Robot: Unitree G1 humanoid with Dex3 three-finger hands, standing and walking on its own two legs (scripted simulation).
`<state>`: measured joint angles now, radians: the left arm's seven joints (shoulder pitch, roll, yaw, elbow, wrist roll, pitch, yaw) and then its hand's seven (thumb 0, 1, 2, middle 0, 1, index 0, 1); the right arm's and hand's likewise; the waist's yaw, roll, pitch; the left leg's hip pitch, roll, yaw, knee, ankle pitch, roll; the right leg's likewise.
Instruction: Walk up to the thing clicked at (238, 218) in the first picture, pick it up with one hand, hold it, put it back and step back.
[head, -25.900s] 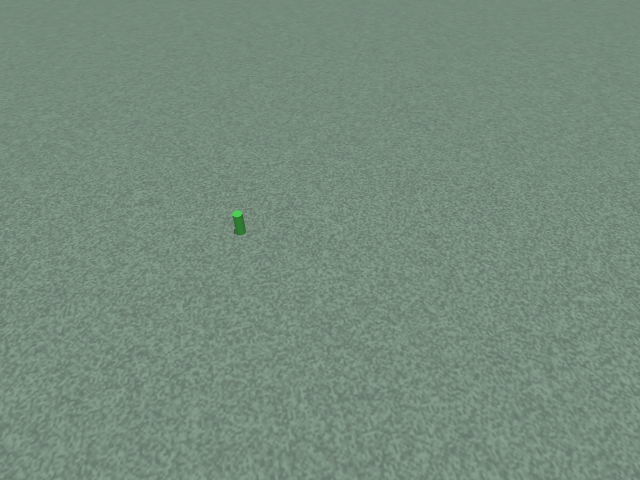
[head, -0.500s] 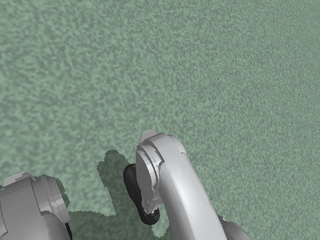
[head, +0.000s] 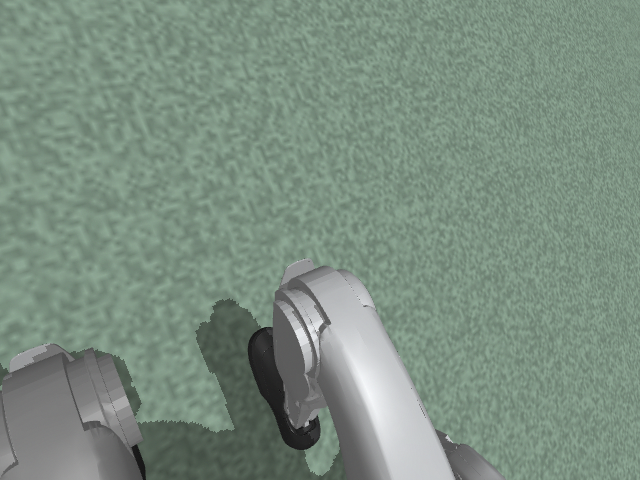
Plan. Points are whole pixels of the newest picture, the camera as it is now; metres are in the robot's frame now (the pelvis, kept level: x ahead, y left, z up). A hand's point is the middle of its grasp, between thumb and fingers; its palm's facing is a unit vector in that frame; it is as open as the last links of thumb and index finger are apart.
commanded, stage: settle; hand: left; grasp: from above
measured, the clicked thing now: out of the picture +0.48 +0.34 -0.26
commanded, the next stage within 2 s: lift in 0.88 s
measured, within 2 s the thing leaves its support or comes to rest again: leaves its support in 0.18 s
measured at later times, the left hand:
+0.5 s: hand out of the picture +0.47 +0.36 -0.16, palm faces -0.43 -0.11 -0.90, open 7.1 cm
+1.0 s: hand out of the picture +0.47 +0.35 -0.09, palm faces -0.43 -0.10 -0.90, open 7.0 cm
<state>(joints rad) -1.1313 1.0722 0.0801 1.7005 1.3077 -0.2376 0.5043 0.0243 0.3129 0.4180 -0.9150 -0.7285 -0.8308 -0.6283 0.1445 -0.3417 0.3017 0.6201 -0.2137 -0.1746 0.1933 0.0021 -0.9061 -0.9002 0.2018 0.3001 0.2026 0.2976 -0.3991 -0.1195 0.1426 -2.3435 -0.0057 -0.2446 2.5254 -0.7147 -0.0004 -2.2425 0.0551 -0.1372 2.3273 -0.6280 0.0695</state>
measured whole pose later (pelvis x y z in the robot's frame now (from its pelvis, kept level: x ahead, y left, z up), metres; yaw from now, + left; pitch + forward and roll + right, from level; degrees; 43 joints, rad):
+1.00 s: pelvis -0.01 -0.01 +0.04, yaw +6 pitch +34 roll -10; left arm -1.05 0.84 0.04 1.31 1.21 -0.17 0.17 0.15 0.42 0.29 -1.16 -0.56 -0.90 -0.45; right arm 0.21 -0.30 0.13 0.64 -0.10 0.02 0.12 0.00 -0.91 -0.90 0.20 0.30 0.20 0.30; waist -0.29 0.01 -0.03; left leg -2.29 -0.02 -0.15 2.34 -0.65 0.00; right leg -2.21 0.01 -0.07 2.22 -0.62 0.05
